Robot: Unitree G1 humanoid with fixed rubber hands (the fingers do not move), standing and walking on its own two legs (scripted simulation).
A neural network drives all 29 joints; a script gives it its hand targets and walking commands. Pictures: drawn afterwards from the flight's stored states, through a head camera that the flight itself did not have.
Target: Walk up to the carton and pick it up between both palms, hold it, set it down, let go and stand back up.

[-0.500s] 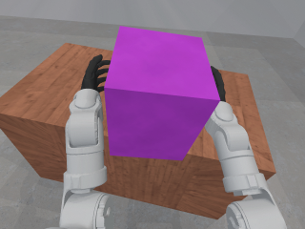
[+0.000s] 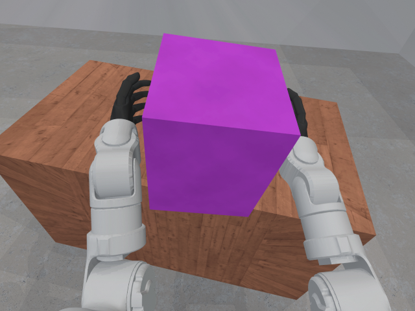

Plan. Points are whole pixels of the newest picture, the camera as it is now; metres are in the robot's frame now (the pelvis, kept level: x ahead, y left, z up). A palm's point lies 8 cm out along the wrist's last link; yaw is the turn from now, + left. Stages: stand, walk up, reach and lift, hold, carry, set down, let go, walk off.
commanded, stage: hold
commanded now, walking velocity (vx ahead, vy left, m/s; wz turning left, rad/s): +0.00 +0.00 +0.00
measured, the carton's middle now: (209, 133) +0.39 +0.00 +0.16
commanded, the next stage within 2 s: set down in 1.08 s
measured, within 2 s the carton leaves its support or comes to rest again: neither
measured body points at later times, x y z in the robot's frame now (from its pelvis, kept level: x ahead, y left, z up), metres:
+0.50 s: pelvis +0.00 +0.00 +0.00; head -0.02 +0.04 +0.45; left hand +0.38 +0.14 +0.21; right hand +0.37 -0.15 +0.19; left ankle +0.01 +0.12 -0.75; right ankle +0.02 -0.10 -0.75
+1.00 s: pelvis +0.00 +0.00 +0.00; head -0.02 +0.04 +0.45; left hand +0.38 +0.14 +0.21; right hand +0.37 -0.15 +0.18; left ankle +0.01 +0.12 -0.75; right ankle +0.02 -0.10 -0.75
